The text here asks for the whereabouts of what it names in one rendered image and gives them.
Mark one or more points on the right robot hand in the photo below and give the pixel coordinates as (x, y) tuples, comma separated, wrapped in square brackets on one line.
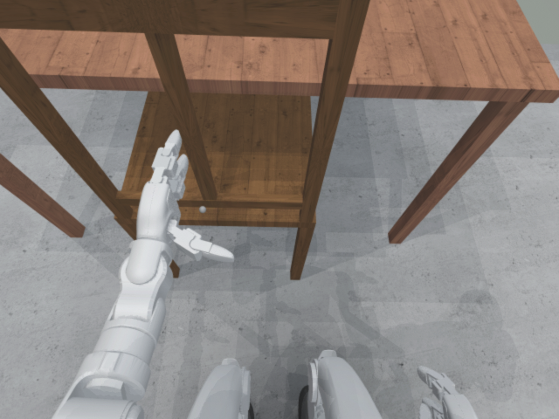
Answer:
[(455, 405)]

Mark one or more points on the robot thigh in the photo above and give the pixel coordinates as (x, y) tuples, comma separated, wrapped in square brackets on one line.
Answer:
[(333, 383), (224, 394)]

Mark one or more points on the chair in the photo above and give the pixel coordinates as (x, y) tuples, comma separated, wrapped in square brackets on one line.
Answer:
[(252, 158)]

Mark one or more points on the right robot thigh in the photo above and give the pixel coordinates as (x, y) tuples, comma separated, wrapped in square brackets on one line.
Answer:
[(333, 383)]

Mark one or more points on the left robot hand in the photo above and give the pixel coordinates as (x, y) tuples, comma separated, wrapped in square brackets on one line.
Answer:
[(158, 205)]

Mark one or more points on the left robot thigh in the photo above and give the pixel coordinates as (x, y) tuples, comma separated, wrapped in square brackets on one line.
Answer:
[(224, 394)]

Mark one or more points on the table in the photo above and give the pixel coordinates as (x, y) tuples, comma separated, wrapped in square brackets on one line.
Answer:
[(483, 50)]

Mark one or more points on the left robot forearm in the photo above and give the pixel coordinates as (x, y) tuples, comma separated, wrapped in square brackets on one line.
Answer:
[(118, 367)]

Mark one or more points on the left robot upper arm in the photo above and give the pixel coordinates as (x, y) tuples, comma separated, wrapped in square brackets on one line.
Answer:
[(96, 408)]

